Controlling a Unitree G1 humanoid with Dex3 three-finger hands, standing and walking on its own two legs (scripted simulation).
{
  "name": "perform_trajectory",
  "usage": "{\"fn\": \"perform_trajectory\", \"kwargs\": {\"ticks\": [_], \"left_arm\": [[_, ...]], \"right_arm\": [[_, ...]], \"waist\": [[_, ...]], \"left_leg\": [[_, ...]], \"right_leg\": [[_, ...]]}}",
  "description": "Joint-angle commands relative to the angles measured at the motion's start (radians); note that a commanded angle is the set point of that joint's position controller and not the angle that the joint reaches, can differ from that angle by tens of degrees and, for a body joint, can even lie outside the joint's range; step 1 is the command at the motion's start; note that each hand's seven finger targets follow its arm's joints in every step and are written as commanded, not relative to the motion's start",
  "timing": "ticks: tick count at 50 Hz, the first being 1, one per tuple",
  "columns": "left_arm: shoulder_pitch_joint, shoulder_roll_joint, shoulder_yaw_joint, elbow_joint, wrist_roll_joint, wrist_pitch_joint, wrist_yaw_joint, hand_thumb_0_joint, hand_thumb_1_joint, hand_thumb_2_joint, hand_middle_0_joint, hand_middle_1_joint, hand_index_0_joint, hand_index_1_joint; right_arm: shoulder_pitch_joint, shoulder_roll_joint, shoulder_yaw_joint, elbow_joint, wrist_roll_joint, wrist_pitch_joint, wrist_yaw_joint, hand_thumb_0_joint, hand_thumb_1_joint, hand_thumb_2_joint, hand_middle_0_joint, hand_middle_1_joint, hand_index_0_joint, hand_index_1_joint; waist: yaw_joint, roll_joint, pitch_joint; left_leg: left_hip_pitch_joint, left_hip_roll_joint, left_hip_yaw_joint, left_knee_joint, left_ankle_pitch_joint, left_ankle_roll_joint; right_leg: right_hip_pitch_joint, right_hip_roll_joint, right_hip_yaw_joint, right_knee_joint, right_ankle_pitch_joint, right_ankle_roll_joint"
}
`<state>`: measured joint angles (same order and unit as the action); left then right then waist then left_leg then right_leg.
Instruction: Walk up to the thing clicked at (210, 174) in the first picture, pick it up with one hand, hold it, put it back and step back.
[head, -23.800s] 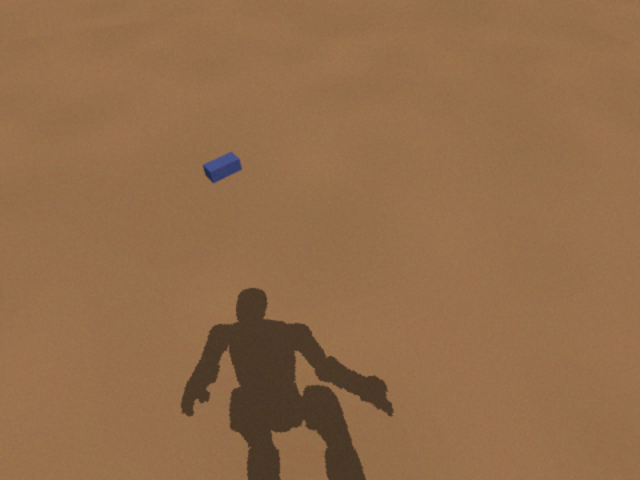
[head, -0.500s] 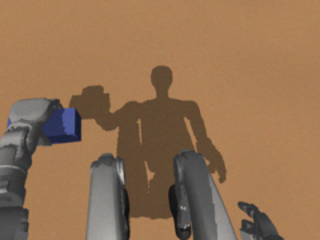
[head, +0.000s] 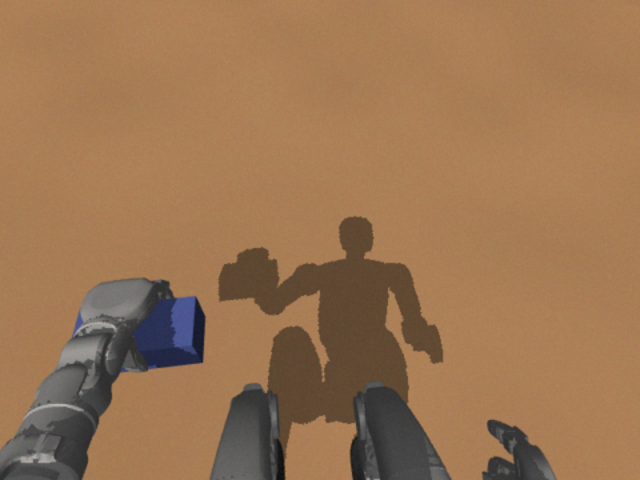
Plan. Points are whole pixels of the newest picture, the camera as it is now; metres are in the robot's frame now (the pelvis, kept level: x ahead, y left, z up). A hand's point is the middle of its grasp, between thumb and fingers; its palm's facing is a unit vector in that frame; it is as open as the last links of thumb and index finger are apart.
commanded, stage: lift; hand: left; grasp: from above
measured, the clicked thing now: (142, 335) +0.34 +0.26 -0.12
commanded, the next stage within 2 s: hold in 0.62 s
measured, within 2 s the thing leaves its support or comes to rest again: neither
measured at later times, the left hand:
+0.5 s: hand (138, 278) +0.36 +0.22 +0.02, palm faces -0.45 -0.07 -0.89, open 10.4 cm
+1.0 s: hand (124, 246) +0.38 +0.22 +0.07, palm faces -0.46 -0.06 -0.89, open 10.4 cm
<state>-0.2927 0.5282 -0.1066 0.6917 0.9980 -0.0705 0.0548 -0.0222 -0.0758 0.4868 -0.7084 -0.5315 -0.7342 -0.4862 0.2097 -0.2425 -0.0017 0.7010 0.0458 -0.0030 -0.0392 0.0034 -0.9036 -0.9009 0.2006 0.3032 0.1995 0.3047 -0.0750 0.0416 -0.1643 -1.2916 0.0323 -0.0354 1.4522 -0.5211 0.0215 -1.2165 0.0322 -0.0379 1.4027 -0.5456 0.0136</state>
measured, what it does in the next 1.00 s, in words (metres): rises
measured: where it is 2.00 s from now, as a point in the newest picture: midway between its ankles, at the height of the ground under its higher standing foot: outside the picture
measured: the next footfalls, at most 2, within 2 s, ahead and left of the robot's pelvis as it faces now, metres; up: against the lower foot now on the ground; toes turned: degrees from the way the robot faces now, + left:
none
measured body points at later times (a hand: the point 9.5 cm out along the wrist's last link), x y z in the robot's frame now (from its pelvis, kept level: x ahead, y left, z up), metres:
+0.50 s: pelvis +0.05 +0.00 +0.10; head +0.11 +0.00 +0.55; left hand +0.38 +0.22 +0.07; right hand +0.13 -0.27 -0.02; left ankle +0.08 +0.10 -0.58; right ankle +0.07 -0.13 -0.58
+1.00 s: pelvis +0.07 +0.00 +0.14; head +0.11 -0.01 +0.59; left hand +0.40 +0.22 +0.12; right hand +0.17 -0.27 +0.02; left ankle +0.08 +0.10 -0.58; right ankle +0.07 -0.13 -0.58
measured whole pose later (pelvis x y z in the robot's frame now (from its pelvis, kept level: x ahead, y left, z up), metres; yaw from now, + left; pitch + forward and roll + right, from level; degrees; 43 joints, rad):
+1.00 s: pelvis +0.07 +0.00 +0.14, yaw +0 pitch +7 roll -1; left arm -0.29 0.39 -0.20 0.80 1.01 0.00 0.10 -0.02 -0.08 0.48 -0.72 -0.52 -0.74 -0.49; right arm 0.26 -0.26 -0.05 0.73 0.05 0.01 -0.03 0.00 -0.89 -0.90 0.20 0.30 0.20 0.30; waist -0.05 0.03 -0.07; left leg -0.49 0.01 0.03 0.70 -0.33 0.02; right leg -0.45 0.01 0.03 0.67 -0.35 0.01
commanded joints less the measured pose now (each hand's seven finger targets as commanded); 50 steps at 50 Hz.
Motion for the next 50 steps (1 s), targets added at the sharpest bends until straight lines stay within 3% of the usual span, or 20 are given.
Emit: {"fn": "perform_trajectory", "kwargs": {"ticks": [1, 4, 9, 11, 14, 16, 18, 21, 25, 28, 29, 30, 31, 36, 37, 42, 50], "left_arm": [[-0.359, 0.208, 0.094, -0.156, 0.006, -0.008, 0.088, 0.000, 0.690, 0.820, -1.044, -0.685, -1.045, -0.686], [-0.369, 0.169, 0.063, -0.111, 0.007, -0.002, 0.103, 0.000, 0.678, 0.837, -1.028, -0.705, -1.029, -0.706], [-0.348, 0.128, 0.032, -0.066, 0.002, 0.019, 0.122, 0.000, 0.717, 0.831, -1.054, -0.717, -1.058, -0.714], [-0.358, 0.152, 0.048, -0.077, 0.002, 0.026, 0.132, 0.000, 0.734, 0.852, -1.075, -0.706, -1.074, -0.708], [-0.366, 0.134, 0.033, -0.076, 0.004, 0.036, 0.137, 0.000, 0.718, 0.869, -1.079, -0.699, -1.071, -0.709], [-0.350, 0.168, 0.065, -0.076, 0.010, 0.041, 0.146, 0.000, 0.724, 0.837, -1.075, -0.694, -1.073, -0.698], [-0.358, 0.130, 0.040, -0.075, 0.011, 0.050, 0.150, 0.000, 0.746, 0.850, -1.099, -0.683, -1.093, -0.691], [-0.344, 0.143, 0.053, -0.052, 0.018, 0.068, 0.156, 0.000, 0.745, 0.829, -1.111, -0.655, -1.103, -0.665], [-0.340, 0.105, 0.031, -0.071, 0.006, 0.085, 0.145, 0.000, 0.736, 0.878, -1.108, -0.661, -1.092, -0.679], [-0.327, 0.104, 0.024, -0.051, 0.002, 0.091, 0.135, 0.000, 0.742, 0.827, -1.114, -0.640, -1.103, -0.653], [-0.336, 0.086, 0.020, -0.051, -0.006, 0.089, 0.131, 0.000, 0.726, 0.854, -1.109, -0.634, -1.091, -0.653], [-0.328, 0.085, 0.016, -0.047, -0.005, 0.088, 0.126, 0.000, 0.731, 0.853, -1.106, -0.646, -1.091, -0.662], [-0.331, 0.062, -0.003, -0.035, -0.008, 0.087, 0.118, 0.000, 0.737, 0.857, -1.112, -0.654, -1.098, -0.670], [-0.330, 0.070, 0.001, -0.070, -0.008, 0.077, 0.104, 0.000, 0.729, 0.897, -1.104, -0.675, -1.091, -0.691], [-0.332, 0.069, 0.000, -0.077, -0.005, 0.075, 0.105, 0.000, 0.735, 0.832, -1.094, -0.668, -1.093, -0.671], [-0.353, 0.100, 0.016, -0.090, 0.021, 0.072, 0.104, 0.000, 0.740, 0.841, -1.115, -0.625, -1.104, -0.638], [-0.350, 0.096, 0.014, -0.099, 0.017, 0.072, 0.078, 0.000, 0.738, 0.874, -1.117, -0.620, -1.102, -0.637]], "right_arm": [[0.040, -0.161, -0.062, -0.062, 0.000, -0.061, -0.020, 0.000, -0.897, -0.900, 0.200, 0.300, 0.200, 0.300], [0.050, -0.159, -0.065, -0.052, -0.002, -0.072, -0.017, 0.000, -0.896, -0.900, 0.200, 0.300, 0.200, 0.300], [0.063, -0.156, -0.070, -0.050, -0.003, -0.080, -0.015, 0.000, -0.894, -0.900, 0.200, 0.300, 0.200, 0.300], [0.065, -0.160, -0.075, -0.051, -0.002, -0.082, -0.015, 0.000, -0.894, -0.899, 0.200, 0.300, 0.200, 0.300], [0.081, -0.152, -0.072, -0.044, -0.003, -0.079, -0.016, 0.000, -0.897, -0.901, 0.200, 0.300, 0.200, 0.300], [0.078, -0.155, -0.075, -0.044, -0.004, -0.077, -0.017, 0.000, -0.895, -0.900, 0.200, 0.300, 0.200, 0.300], [0.079, -0.152, -0.074, -0.044, -0.006, -0.073, -0.014, 0.000, -0.894, -0.899, 0.200, 0.300, 0.200, 0.300], [0.078, -0.153, -0.078, -0.040, -0.007, -0.062, -0.014, 0.000, -0.897, -0.900, 0.200, 0.300, 0.200, 0.300], [0.080, -0.150, -0.081, -0.041, -0.009, -0.054, -0.012, 0.000, -0.891, -0.898, 0.200, 0.300, 0.200, 0.300], [0.079, -0.153, -0.085, -0.040, -0.007, -0.049, -0.013, 0.000, -0.893, -0.898, 0.200, 0.300, 0.200, 0.300], [0.083, -0.151, -0.085, -0.041, -0.007, -0.048, -0.013, 0.000, -0.890, -0.897, 0.200, 0.300, 0.200, 0.300], [0.080, -0.149, -0.086, -0.038, -0.006, -0.047, -0.012, 0.000, -0.889, -0.896, 0.200, 0.300, 0.200, 0.300], [0.081, -0.149, -0.086, -0.038, -0.007, -0.046, -0.012, 0.000, -0.891, -0.897, 0.200, 0.300, 0.200, 0.300], [0.082, -0.156, -0.093, -0.043, -0.007, -0.041, -0.010, 0.000, -0.888, -0.896, 0.200, 0.300, 0.200, 0.300], [0.085, -0.155, -0.092, -0.040, -0.009, -0.040, -0.009, 0.000, -0.891, -0.895, 0.200, 0.300, 0.200, 0.300], [0.072, -0.163, -0.095, -0.051, -0.005, -0.028, -0.007, 0.000, -0.887, -0.895, 0.200, 0.300, 0.200, 0.300], [0.046, -0.165, -0.099, -0.073, -0.002, -0.017, -0.003, 0.000, -0.886, -0.895, 0.200, 0.299, 0.200, 0.299]], "waist": [[-0.011, 0.117, -0.309], [-0.017, 0.088, -0.288], [-0.002, 0.057, -0.263], [0.006, 0.055, -0.281], [0.004, 0.035, -0.274], [0.023, 0.039, -0.273], [0.014, 0.051, -0.261], [0.020, 0.024, -0.264], [0.024, 0.050, -0.263], [0.023, 0.022, -0.219], [0.013, 0.019, -0.218], [0.024, 0.016, -0.217], [0.011, 0.005, -0.214], [0.014, 0.006, -0.240], [0.015, 0.005, -0.232], [0.023, 0.020, -0.220], [0.035, 0.023, -0.185]], "left_leg": [[0.447, -0.014, -0.038, -0.383, -0.058, -0.012], [0.501, -0.017, -0.034, -0.429, -0.016, -0.016], [0.586, -0.027, -0.001, -0.497, 0.076, -0.015], [0.632, -0.028, 0.010, -0.525, 0.121, -0.016], [0.671, -0.033, 0.016, -0.552, 0.193, -0.013], [0.699, -0.036, 0.023, -0.577, 0.229, -0.013], [0.740, -0.034, 0.026, -0.608, 0.247, -0.016], [0.785, -0.036, 0.031, -0.631, 0.308, -0.013], [0.863, -0.035, 0.029, -0.682, 0.372, -0.020], [0.879, -0.038, 0.032, -0.715, 0.384, -0.017], [0.881, -0.039, 0.031, -0.723, 0.382, -0.017], [0.895, -0.039, 0.032, -0.733, 0.400, -0.016], [0.900, -0.039, 0.039, -0.730, 0.419, -0.011], [0.982, -0.038, 0.042, -0.752, 0.523, -0.012], [0.985, -0.038, 0.042, -0.756, 0.544, -0.010], [1.018, -0.042, 0.046, -0.792, 0.552, -0.013], [1.058, -0.038, 0.041, -0.846, 0.531, -0.018]], "right_leg": [[0.191, 0.032, 0.011, -0.307, 0.016, -0.040], [0.256, 0.032, 0.015, -0.370, 0.047, -0.039], [0.368, 0.032, 0.025, -0.469, 0.112, -0.041], [0.423, 0.030, 0.028, -0.503, 0.148, -0.038], [0.489, 0.030, 0.037, -0.545, 0.215, -0.034], [0.537, 0.025, 0.045, -0.572, 0.250, -0.032], [0.549, 0.024, 0.047, -0.594, 0.270, -0.034], [0.613, 0.021, 0.051, -0.632, 0.335, -0.026], [0.657, 0.017, 0.052, -0.674, 0.378, -0.027], [0.695, 0.016, 0.055, -0.716, 0.393, -0.024], [0.700, 0.015, 0.059, -0.724, 0.391, -0.025], [0.711, 0.015, 0.057, -0.730, 0.406, -0.024], [0.721, 0.015, 0.060, -0.740, 0.433, -0.019], [0.770, 0.016, 0.056, -0.764, 0.517, -0.017], [0.774, 0.016, 0.055, -0.765, 0.536, -0.017], [0.798, 0.014, 0.056, -0.792, 0.531, -0.022], [0.826, 0.015, 0.053, -0.829, 0.491, -0.028]]}}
